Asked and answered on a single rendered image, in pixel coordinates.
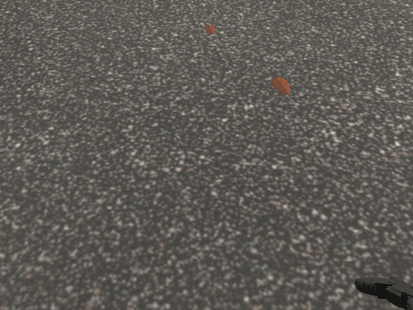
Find robot right hand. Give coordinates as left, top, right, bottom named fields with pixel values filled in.
left=355, top=276, right=413, bottom=310

